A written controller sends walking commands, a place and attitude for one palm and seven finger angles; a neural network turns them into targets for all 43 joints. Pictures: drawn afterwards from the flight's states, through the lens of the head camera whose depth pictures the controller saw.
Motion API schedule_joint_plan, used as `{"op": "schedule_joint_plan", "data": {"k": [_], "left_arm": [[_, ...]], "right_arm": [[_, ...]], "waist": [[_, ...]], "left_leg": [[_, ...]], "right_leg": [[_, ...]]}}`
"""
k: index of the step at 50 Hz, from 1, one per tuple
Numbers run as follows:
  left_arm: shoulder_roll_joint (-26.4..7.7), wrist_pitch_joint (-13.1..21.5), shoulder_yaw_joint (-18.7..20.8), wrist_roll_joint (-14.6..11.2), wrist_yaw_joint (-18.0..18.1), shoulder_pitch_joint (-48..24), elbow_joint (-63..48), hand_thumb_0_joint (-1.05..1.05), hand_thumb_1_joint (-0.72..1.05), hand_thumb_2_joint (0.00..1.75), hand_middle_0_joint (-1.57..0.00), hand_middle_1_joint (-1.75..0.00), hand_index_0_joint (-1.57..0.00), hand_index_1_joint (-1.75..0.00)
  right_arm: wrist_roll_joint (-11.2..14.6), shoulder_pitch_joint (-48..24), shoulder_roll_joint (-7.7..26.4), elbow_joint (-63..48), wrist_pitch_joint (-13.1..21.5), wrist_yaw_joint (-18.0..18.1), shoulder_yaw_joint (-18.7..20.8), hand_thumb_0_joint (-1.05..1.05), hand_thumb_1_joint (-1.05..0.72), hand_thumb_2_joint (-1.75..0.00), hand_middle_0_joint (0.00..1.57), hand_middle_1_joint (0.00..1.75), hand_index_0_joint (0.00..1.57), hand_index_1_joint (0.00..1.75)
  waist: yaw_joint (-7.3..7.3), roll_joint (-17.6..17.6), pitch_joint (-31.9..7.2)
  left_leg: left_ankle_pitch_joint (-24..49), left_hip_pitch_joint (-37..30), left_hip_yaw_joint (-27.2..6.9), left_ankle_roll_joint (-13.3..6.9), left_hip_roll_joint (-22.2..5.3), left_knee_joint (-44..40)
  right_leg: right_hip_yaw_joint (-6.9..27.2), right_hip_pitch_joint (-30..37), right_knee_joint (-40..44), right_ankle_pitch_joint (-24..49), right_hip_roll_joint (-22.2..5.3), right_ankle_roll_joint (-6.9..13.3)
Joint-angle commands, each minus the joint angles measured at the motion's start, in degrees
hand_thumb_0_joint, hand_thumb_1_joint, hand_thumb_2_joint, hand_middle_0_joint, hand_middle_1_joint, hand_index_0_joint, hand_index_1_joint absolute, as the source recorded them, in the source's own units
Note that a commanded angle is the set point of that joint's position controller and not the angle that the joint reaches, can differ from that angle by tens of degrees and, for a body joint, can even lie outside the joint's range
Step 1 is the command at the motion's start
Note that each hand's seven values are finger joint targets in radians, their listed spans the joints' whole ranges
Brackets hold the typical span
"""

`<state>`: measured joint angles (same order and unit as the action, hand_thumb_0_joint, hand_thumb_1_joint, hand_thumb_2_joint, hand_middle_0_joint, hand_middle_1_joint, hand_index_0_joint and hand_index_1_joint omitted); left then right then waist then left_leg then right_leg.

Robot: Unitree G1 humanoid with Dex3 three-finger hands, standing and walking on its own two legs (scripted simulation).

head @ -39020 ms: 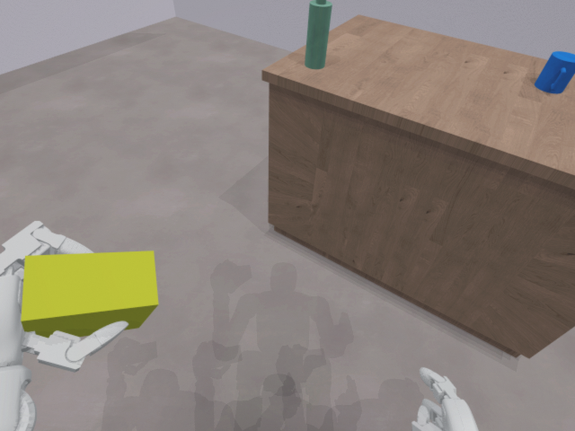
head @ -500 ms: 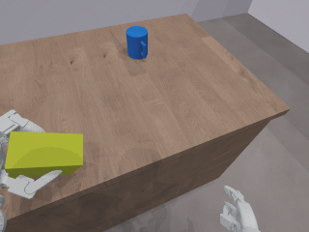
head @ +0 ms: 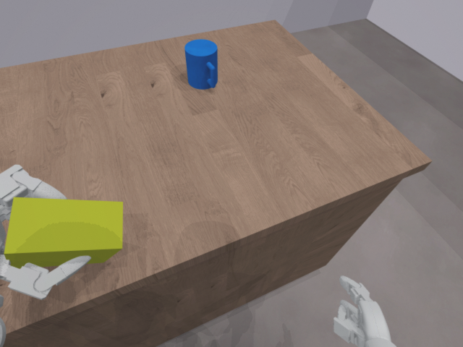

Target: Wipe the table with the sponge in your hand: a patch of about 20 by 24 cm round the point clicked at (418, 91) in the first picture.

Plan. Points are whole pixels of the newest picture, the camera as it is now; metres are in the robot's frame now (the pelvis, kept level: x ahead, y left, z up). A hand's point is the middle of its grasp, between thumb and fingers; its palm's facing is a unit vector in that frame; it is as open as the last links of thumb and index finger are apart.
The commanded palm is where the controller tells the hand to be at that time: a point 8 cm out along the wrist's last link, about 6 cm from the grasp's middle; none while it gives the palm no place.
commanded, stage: shuffle to correct the standing spot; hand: left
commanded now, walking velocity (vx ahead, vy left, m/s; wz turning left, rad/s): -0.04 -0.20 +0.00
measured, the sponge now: (81, 235) +0.23 +0.21 +0.13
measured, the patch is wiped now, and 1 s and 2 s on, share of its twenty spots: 0.00 0.00 0.00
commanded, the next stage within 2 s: come to a stop and stand still in 1.98 s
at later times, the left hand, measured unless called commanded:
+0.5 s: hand (41, 235) +0.22 +0.24 +0.16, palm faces +0.34 -0.85 -0.41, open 9.9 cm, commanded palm +0.15 +0.28 +0.18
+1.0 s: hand (54, 232) +0.22 +0.23 +0.16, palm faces +0.32 -0.84 -0.44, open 9.9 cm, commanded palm +0.16 +0.27 +0.18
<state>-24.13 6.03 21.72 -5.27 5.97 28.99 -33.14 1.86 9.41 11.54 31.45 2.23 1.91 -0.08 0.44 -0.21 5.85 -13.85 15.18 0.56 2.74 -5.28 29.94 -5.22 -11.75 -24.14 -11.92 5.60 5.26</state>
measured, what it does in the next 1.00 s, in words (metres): stands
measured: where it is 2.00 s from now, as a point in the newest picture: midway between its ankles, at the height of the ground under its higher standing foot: outside the picture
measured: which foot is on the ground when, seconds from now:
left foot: down 0.00-1.00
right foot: down 0.00-1.00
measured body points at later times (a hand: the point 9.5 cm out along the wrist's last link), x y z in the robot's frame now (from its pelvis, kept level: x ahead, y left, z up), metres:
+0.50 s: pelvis -0.01 +0.00 +0.00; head +0.03 +0.01 +0.45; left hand +0.19 +0.28 +0.19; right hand +0.17 -0.22 -0.08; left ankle +0.02 +0.15 -0.74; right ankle +0.01 -0.06 -0.74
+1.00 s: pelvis +0.00 -0.01 +0.00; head +0.04 -0.01 +0.45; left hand +0.20 +0.27 +0.19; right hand +0.19 -0.24 -0.08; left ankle +0.02 +0.15 -0.74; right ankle +0.01 -0.06 -0.74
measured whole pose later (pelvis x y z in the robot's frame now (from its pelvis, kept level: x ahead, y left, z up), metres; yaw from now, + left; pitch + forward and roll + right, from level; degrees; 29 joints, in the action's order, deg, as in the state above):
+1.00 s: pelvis +0.00 -0.01 +0.00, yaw +0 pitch -1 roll -1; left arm -23.6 5.5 21.1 -5.5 6.4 29.0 -32.9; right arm 2.1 9.0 12.3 31.5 1.4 2.1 0.0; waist 0.2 -1.0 5.3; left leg -14.1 15.2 -0.2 3.2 -5.7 30.1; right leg -6.0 -11.8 -24.8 -12.7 6.0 6.1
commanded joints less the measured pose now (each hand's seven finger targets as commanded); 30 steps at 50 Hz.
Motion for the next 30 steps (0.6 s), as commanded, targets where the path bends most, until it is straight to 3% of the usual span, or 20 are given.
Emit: {"op": "schedule_joint_plan", "data": {"k": [1,7,12,15,25,28,30], "left_arm": [[-9.2,4.0,7.9,-0.8,1.1,-0.9,-11.4,0.0,0.1,1.3,-1.2,-1.6,-1.2,-1.6],[-8.3,3.7,6.7,-0.5,1.4,-3.3,-10.4,0.0,0.1,1.3,-1.2,-1.6,-1.2,-1.6],[-7.2,3.6,5.1,-0.1,1.7,-6.2,-11.0,0.0,0.1,1.3,-1.2,-1.6,-1.2,-1.6],[-7.3,3.7,4.6,0.0,1.8,-6.8,-11.8,0.0,0.1,1.3,-1.2,-1.6,-1.2,-1.6],[-7.9,3.5,6.1,-0.3,1.5,-3.2,-10.9,0.0,0.1,1.3,-1.2,-1.6,-1.2,-1.6],[-7.9,3.2,6.3,-0.3,1.5,-3.2,-10.0,0.0,0.1,1.3,-1.2,-1.6,-1.2,-1.6],[-8.3,3.3,6.5,-0.5,1.4,-2.5,-10.5,0.0,0.1,1.3,-1.2,-1.6,-1.2,-1.6]], "right_arm": [[0.3,-3.6,7.0,-9.2,2.7,0.5,2.9,0.0,-0.9,-0.9,0.2,0.3,0.2,0.3],[0.4,-3.9,6.9,-9.0,2.7,0.6,2.5,0.0,-0.9,-0.9,0.2,0.3,0.2,0.3],[0.3,-4.0,6.9,-9.1,3.0,0.7,2.3,0.0,-0.9,-0.9,0.2,0.3,0.2,0.3],[0.4,-4.4,6.9,-9.0,3.2,0.8,2.2,0.0,-0.9,-0.9,0.2,0.3,0.2,0.3],[0.3,-3.7,6.8,-9.1,2.9,0.5,2.3,0.0,-0.9,-0.9,0.2,0.3,0.2,0.3],[0.3,-3.3,6.8,-9.2,2.7,0.5,2.5,0.0,-0.9,-0.9,0.2,0.3,0.2,0.3],[0.2,-3.6,6.9,-8.8,2.6,0.6,2.3,0.0,-0.9,-0.9,0.2,0.3,0.2,0.3]], "waist": [[-0.55,-3.7,-11.9],[-0.45,-3.2,-9.9],[-0.45,-4.6,-9.4],[-0.39,-6.3,-9.4],[-0.34,-5.1,-11.4],[-0.33,-3.1,-11.3],[-0.23,-4.5,-12.0]], "left_leg": [[8.8,-3.3,-5.3,-4.6,-5.5,-3.5],[-2.5,-1.9,-5.2,-4.8,-4.7,-5.0],[-6.3,-1.5,-5.8,-5.1,-4.8,-6.7],[-6.4,-1.6,-6.5,-5.3,-5.2,-8.2],[0.4,-2.6,-6.2,-5.0,-5.5,-6.8],[1.5,-2.3,-5.6,-4.6,-4.8,-5.2],[4.3,-3.3,-5.3,-4.8,-4.9,-4.9]], "right_leg": [[8.8,4.0,3.8,13.6,-10.7,-3.8],[10.0,1.0,6.2,5.1,-10.6,-3.9],[10.1,0.3,6.8,1.2,-10.0,-4.0],[9.1,0.4,6.0,1.5,-9.3,-3.6],[8.1,2.5,4.9,6.4,-9.3,-2.8],[9.2,2.6,5.1,7.6,-9.9,-2.4],[8.4,2.6,4.6,9.4,-9.8,-2.4]]}}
